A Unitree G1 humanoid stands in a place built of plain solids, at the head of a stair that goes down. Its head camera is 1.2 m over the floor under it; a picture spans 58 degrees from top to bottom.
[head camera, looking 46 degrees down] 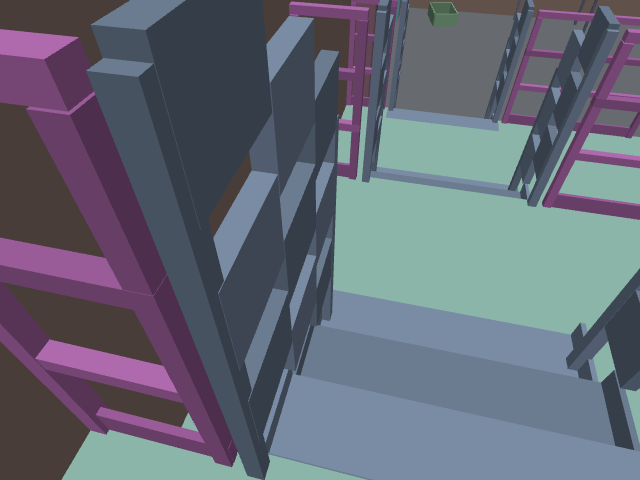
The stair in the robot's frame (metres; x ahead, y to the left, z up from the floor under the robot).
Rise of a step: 0.15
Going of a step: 0.30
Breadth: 1.12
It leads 13 degrees to the right of straight ahead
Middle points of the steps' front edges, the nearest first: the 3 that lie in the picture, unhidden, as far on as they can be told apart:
0.56 -0.43 -0.15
0.85 -0.50 -0.30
1.14 -0.57 -0.45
